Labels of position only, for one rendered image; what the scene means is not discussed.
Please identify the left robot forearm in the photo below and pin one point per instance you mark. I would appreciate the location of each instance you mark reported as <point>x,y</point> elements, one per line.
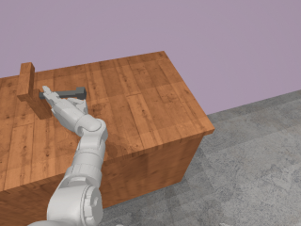
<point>87,162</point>

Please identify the left robot hand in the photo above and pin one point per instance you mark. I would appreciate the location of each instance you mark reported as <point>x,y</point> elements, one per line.
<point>68,112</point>

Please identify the left robot upper arm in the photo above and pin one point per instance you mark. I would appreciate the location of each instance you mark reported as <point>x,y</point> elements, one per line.
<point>74,206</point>

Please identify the counter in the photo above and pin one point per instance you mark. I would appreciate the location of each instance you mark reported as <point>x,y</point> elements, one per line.
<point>154,125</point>

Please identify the tap lever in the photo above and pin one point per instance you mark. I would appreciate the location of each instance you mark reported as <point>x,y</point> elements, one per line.
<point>80,93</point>

